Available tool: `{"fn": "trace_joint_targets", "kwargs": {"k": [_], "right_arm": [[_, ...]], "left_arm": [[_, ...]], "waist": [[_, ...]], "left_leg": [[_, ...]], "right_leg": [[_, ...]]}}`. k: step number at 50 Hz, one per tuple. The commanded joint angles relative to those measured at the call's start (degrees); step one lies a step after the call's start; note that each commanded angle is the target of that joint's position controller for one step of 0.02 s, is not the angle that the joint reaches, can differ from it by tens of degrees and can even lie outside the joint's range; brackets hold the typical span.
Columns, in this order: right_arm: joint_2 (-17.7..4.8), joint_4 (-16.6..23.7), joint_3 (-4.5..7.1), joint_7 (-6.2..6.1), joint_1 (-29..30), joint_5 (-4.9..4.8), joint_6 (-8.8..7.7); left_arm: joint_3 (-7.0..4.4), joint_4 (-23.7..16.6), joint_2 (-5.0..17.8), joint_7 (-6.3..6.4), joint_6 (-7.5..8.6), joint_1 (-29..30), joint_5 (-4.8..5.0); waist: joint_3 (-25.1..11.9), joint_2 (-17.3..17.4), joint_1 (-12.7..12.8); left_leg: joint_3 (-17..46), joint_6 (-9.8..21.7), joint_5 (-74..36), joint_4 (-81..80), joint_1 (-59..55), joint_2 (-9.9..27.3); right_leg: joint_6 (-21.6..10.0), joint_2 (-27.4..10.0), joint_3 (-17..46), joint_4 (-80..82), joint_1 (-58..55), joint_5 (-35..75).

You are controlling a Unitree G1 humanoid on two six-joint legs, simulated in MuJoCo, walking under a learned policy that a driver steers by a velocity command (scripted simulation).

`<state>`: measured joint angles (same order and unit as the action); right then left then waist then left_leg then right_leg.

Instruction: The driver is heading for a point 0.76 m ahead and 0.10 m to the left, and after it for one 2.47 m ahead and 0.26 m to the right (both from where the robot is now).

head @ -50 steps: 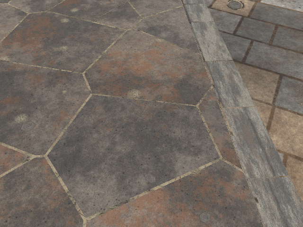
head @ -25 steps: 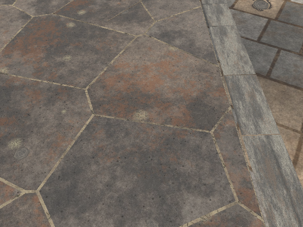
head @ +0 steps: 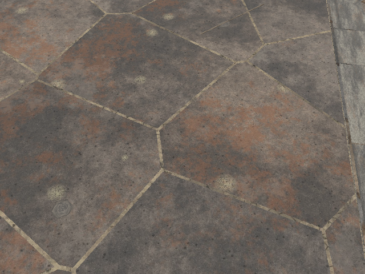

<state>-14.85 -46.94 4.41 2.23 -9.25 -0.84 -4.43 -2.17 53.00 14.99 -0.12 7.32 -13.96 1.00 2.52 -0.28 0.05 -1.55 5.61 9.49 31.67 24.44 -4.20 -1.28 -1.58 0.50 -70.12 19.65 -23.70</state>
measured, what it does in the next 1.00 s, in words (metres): walks ahead, turning left: right foot, then left foot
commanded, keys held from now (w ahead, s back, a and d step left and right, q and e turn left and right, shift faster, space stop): w+q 0.42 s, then w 0.54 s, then w+e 0.04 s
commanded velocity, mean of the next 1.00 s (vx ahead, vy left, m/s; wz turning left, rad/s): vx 0.50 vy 0.00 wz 0.36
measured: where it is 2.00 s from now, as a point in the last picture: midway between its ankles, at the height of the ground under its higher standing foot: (146, 135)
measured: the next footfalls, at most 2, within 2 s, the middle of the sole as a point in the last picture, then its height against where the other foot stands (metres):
right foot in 0.38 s outside the picture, level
left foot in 0.88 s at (126, 234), level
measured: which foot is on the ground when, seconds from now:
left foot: down 0.00-0.40, up 0.42-0.86, down 0.88-1.00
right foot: up 0.00-0.36, down 0.38-0.90, up 0.92-1.00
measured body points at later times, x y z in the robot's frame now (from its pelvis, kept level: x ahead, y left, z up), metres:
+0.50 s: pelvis +0.30 -0.03 +0.00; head +0.32 -0.02 +0.45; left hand +0.40 +0.27 -0.08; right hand +0.43 -0.28 -0.12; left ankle +0.14 +0.06 -0.64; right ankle +0.39 -0.11 -0.73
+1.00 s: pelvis +0.52 +0.11 +0.01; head +0.55 +0.13 +0.45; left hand +0.47 +0.38 -0.13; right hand +0.78 -0.07 -0.08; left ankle +0.55 +0.21 -0.73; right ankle +0.46 -0.07 -0.64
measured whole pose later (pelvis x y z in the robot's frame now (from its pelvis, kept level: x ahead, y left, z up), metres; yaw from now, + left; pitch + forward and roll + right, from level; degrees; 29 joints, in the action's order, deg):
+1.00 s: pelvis +0.52 +0.11 +0.01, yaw +20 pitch +2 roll -1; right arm -14.9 -39.2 2.6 1.5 -8.7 -0.2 -4.4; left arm -2.6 50.3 17.0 -0.8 5.1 -18.2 1.5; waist 0.8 -1.0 1.9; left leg -2.3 3.0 10.2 29.9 22.3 -0.9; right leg -1.2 -2.6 0.9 -64.3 20.9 -24.3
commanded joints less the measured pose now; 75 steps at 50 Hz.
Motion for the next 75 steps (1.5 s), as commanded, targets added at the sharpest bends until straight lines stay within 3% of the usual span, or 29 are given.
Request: {"fn": "trace_joint_targets", "kwargs": {"k": [1, 6, 14, 17, 19, 20, 21, 22, 24, 26, 29, 32, 40, 42, 44, 45, 46, 47, 48, 49, 51, 57, 62, 67, 71, 72, 73, 74, 75], "right_arm": [[-5.2, 3.8, 1.07, -0.54, -3.1, 0.77, -0.55], [-9.0, 4.0, 2.00, -2.23, -6.2, -0.04, -0.63], [-8.6, 2.9, 2.02, -3.13, -12.7, -0.78, 0.62], [-9.0, 3.5, 2.26, -3.70, -12.0, -0.47, 1.34], [-6.5, 5.3, 1.29, -3.40, -9.5, -0.09, 1.42], [-3.8, 6.9, 0.17, -3.27, -9.6, 1.04, 1.24], [-1.2, 8.1, -0.68, -3.01, -19.2, -1.10, 0.62], [-7.5, 5.9, 0.25, -3.23, -18.4, -1.78, 0.65], [-8.7, 7.1, 0.73, -3.23, -9.0, -0.52, 0.99], [-6.4, 8.1, 0.70, -2.74, -7.4, -0.16, 0.87], [-3.9, 8.7, 0.04, -2.44, -6.9, -0.20, 1.19], [-2.9, 10.5, -0.79, -2.13, -2.0, 0.51, 0.73], [-3.6, 14.2, -1.22, -0.37, 10.3, -0.57, -0.30], [-5.0, 14.2, -0.64, -0.14, 8.5, -0.40, -0.49], [-9.1, 10.2, 1.67, -0.78, -4.5, 0.36, -0.39], [-13.9, 8.5, 3.06, -1.59, -15.3, 1.08, -0.05], [-17.5, 8.1, 3.34, -1.38, -16.2, 1.27, 0.17], [-12.3, 8.2, 2.09, -1.13, -16.2, 0.59, 0.04], [-10.3, 8.5, 1.25, -1.06, -12.6, 0.33, -0.17], [-8.6, 8.9, 0.72, -0.93, -8.8, 0.53, -0.23], [-5.8, 9.0, 0.05, -0.60, -4.3, 1.31, -0.77], [-7.2, 5.2, 0.97, -1.64, -5.9, 1.97, -2.52], [-8.6, 3.2, 1.19, -2.59, -7.4, 1.46, -2.15], [-9.9, 0.5, 1.79, -3.04, -11.3, 0.48, -0.20], [-12.8, 1.1, 2.48, -4.17, -9.0, 0.15, 1.66], [-12.7, 1.5, 2.26, -4.48, -8.2, -0.07, 1.86], [-10.0, 2.9, 1.13, -4.52, -9.6, 1.28, 1.10], [-3.0, 5.8, -1.09, -3.51, -13.3, 1.79, -0.99], [-8.4, 6.5, -0.15, -2.30, -7.6, -0.12, -3.40]], "left_arm": [[-2.15, -6.1, 7.7, 0.34, 1.67, 2.4, -0.75], [-2.05, -9.5, 5.0, 1.01, -0.76, 7.4, -2.06], [-1.75, -14.8, 5.3, -0.46, 0.41, 19.9, -0.70], [-2.48, -14.9, 7.3, -1.01, 1.40, 17.4, -0.54], [-3.89, -12.6, 10.2, -0.55, 1.98, 5.8, -1.50], [-4.76, -11.8, 13.8, 0.00, 1.69, -4.4, -1.93], [-5.50, -9.7, 16.5, -0.44, 0.81, -7.2, -2.07], [-4.13, -11.2, 10.1, -0.62, 0.53, -5.4, -0.91], [-2.85, -11.6, 6.5, -0.66, -0.22, -0.7, -1.32], [-2.30, -10.6, 5.4, -0.94, -0.33, 1.2, -2.05], [-2.65, -9.1, 6.2, -1.27, 0.30, 0.4, -1.11], [-3.28, -8.0, 8.5, -0.93, -0.01, -0.6, -0.57], [-3.49, -4.6, 11.2, -0.71, -2.22, -7.1, 0.76], [-3.68, -4.0, 12.1, -0.47, -2.84, -6.5, 0.98], [-2.99, -4.1, 10.7, -0.10, -3.15, -6.0, 0.84], [-1.53, -5.9, 7.5, 0.06, -2.84, -5.6, -0.91], [0.15, -7.0, 1.9, -0.18, -1.55, -11.3, -0.73], [-1.26, -6.4, 8.1, -0.55, -0.70, -8.1, 0.51], [-1.79, -7.9, 9.7, -0.82, -0.32, -3.8, 1.36], [-1.70, -7.8, 9.0, -0.62, -0.50, -2.0, 1.01], [-2.02, -7.3, 7.9, -0.58, -1.88, -2.5, 0.32], [-2.06, -8.4, 5.0, -0.18, -4.26, 0.9, 0.34], [-1.34, -11.1, 3.2, -1.65, -3.80, 8.9, -0.05], [-0.88, -15.8, 2.8, -3.43, -3.74, 15.7, 0.11], [-3.13, -16.0, 6.9, -4.01, -4.15, 6.4, 0.29], [-4.95, -13.8, 10.1, -3.34, -4.24, -2.8, 0.36], [-6.74, -12.4, 15.7, -1.88, -4.86, -10.8, 0.23], [-6.82, -14.1, 19.2, -1.80, -4.45, -7.5, 0.46], [-5.56, -14.3, 14.6, -1.92, -4.21, -9.6, 0.04]], "waist": [[-7.7, 0.2, 0.1], [-3.5, 1.8, 0.4], [-2.4, 5.6, -4.3], [-3.1, 7.5, -2.3], [-10.5, 6.8, 3.6], [-19.4, -0.2, 7.2], [-24.9, -22.2, 2.0], [-19.6, -13.4, 3.5], [-7.7, -1.9, 3.8], [-3.6, -3.3, 1.1], [-3.3, -4.7, 0.0], [-3.0, -3.3, 0.8], [-0.2, -5.1, 4.5], [-1.1, -5.7, 2.3], [-9.0, -3.9, -4.5], [-17.5, 3.9, -8.4], [-22.6, 18.0, -4.3], [-20.2, 11.7, -6.5], [-12.9, 9.4, -5.6], [-9.4, 5.3, -3.9], [-5.7, 5.3, -0.4], [-1.8, 3.4, 0.2], [0.7, 2.8, -2.7], [2.9, 2.7, -5.0], [-4.9, 6.6, 1.8], [-9.7, 5.2, 6.8], [-15.7, -3.3, 9.0], [-21.9, -15.1, 2.6], [-24.6, -7.9, 7.2]], "left_leg": [[23.8, 11.7, -11.1, -17.3, -20.2, 15.5], [17.1, 11.1, -17.1, -20.3, -11.0, 11.9], [20.5, 6.2, -7.1, -14.5, -15.2, 10.9], [25.1, 5.3, -9.7, -9.2, -19.5, 12.7], [22.6, 2.6, -15.5, 3.3, -15.7, 8.1], [16.7, 0.2, -3.6, 20.1, -6.5, 3.5], [12.2, -2.8, 25.4, 36.5, 14.4, -2.3], [14.0, -3.3, 23.0, 43.3, 20.5, 2.6], [10.6, -3.9, 13.0, 42.5, 19.0, 6.1], [10.0, -3.7, 9.7, 37.4, 15.0, 8.6], [7.7, -4.1, 8.3, 30.5, 14.0, 9.7], [5.6, -4.8, 1.0, 20.7, 15.0, 11.0], [1.5, -3.6, -6.1, 1.4, 9.0, 7.7], [0.5, -1.9, -3.4, -1.6, 4.3, 6.3], [-0.8, 1.0, -5.0, -4.3, -15.7, 4.5], [12.8, 5.2, -7.5, -2.9, -32.6, 16.5], [39.1, 13.6, 3.4, -10.5, -45.8, 27.3], [41.1, 12.7, 9.6, -13.3, -43.8, 26.3], [32.6, 10.6, 6.8, -14.0, -37.3, 24.3], [25.7, 9.1, 1.5, -15.1, -30.0, 21.8], [17.8, 7.7, -4.4, -19.1, -19.8, 18.7], [5.2, 6.8, -12.7, -24.4, -16.8, 18.1], [-2.9, 4.0, -13.5, -25.3, -19.5, 17.3], [-5.9, 3.0, -20.3, -20.6, -30.1, 20.4], [-9.5, 0.0, -53.9, -2.1, -31.2, 19.8], [-10.9, -1.9, -51.4, 10.2, -25.5, 17.5], [-10.9, -4.4, -27.7, 28.8, -9.7, 14.4], [-2.3, -7.9, 22.4, 49.1, 14.2, 0.5], [8.7, -6.4, 21.8, 52.0, 20.3, 3.4]], "right_leg": [[-0.5, -5.4, 4.7, 1.2, 18.4, 6.0], [3.8, -4.1, 2.3, 18.0, 17.3, 15.4], [2.6, 1.3, 3.1, 41.9, 11.2, 28.6], [0.8, 1.7, 3.5, 44.3, 7.5, 21.4], [-3.0, -1.3, 4.5, 45.4, -10.9, 21.9], [-6.4, -11.6, 14.9, 43.9, -27.2, 20.2], [-15.4, -23.3, 42.2, 49.4, -43.4, 8.4], [-13.7, -22.4, 43.2, 51.7, -39.8, -2.5], [-10.1, -17.0, 26.9, 53.8, -23.8, 6.3], [-10.0, -13.1, 18.8, 56.7, -14.4, 15.0], [-11.7, -12.0, 13.1, 59.8, -11.9, 22.0], [-12.1, -11.9, 8.9, 61.4, -12.6, 27.3], [-8.9, -12.7, 4.3, 58.9, -17.2, 26.4], [-7.8, -13.6, 4.0, 55.3, -18.9, 32.0], [-4.9, -9.3, -0.7, 39.5, -14.8, 43.9], [-2.2, -5.9, -3.8, 20.4, -2.7, 28.1], [0.3, 3.3, -1.3, 3.2, 18.2, -8.1], [-0.2, 0.4, 4.8, -3.5, 24.7, -9.3], [-0.9, -2.2, 3.8, -3.7, 27.6, -4.0], [-0.7, -4.5, 3.0, -1.3, 25.3, 1.0], [-0.1, -7.1, 3.7, 3.1, 19.5, 6.6], [1.9, -5.4, 7.3, 12.4, 22.5, 19.5], [1.1, -4.1, 2.9, 26.9, 21.0, 30.9], [-1.4, -3.0, -1.1, 33.5, 24.4, 23.4], [-5.9, 4.1, -7.6, 34.6, 7.4, 12.8], [-8.2, 6.0, -6.8, 38.7, -6.8, 16.8], [-12.2, -4.2, 9.1, 39.0, -25.1, 19.9], [-24.3, -17.6, 43.9, 47.8, -41.7, 12.3], [-22.8, -17.7, 45.3, 52.1, -43.2, 9.3]]}}
Velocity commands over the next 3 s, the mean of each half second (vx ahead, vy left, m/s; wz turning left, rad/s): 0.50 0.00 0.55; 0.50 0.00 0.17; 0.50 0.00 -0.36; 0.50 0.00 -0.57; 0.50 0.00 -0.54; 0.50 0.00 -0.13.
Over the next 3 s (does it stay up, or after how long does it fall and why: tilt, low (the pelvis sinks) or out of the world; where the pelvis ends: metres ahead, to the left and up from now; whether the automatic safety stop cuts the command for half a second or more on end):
stays up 1.58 -0.04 -0.01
